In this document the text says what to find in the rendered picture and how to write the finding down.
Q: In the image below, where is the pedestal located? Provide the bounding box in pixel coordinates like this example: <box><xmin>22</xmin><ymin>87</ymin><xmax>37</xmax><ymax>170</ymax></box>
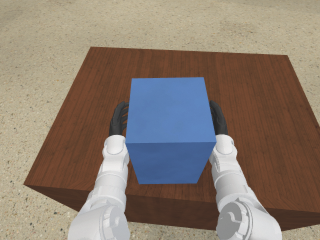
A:
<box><xmin>23</xmin><ymin>46</ymin><xmax>320</xmax><ymax>232</ymax></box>

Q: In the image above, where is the robot right hand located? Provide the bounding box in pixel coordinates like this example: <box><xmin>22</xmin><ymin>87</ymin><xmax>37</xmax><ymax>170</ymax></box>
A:
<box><xmin>209</xmin><ymin>100</ymin><xmax>229</xmax><ymax>136</ymax></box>

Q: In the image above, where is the robot left forearm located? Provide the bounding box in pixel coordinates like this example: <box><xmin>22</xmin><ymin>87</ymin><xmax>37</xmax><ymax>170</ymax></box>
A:
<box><xmin>67</xmin><ymin>135</ymin><xmax>130</xmax><ymax>240</ymax></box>

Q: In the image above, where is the robot right upper arm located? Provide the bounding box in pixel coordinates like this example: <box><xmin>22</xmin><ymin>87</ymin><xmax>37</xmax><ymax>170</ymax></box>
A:
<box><xmin>216</xmin><ymin>201</ymin><xmax>282</xmax><ymax>240</ymax></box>

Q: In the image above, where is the robot right forearm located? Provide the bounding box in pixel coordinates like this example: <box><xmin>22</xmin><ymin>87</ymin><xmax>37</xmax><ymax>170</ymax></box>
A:
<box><xmin>209</xmin><ymin>134</ymin><xmax>270</xmax><ymax>215</ymax></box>

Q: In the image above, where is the carton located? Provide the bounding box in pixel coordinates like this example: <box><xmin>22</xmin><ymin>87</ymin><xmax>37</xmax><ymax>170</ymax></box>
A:
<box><xmin>125</xmin><ymin>77</ymin><xmax>217</xmax><ymax>184</ymax></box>

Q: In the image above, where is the robot left hand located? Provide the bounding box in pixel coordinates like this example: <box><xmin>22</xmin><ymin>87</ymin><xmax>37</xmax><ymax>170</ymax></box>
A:
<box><xmin>108</xmin><ymin>101</ymin><xmax>130</xmax><ymax>137</ymax></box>

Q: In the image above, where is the robot left upper arm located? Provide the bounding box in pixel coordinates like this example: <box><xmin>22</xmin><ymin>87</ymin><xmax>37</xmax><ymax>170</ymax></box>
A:
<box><xmin>68</xmin><ymin>204</ymin><xmax>130</xmax><ymax>240</ymax></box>

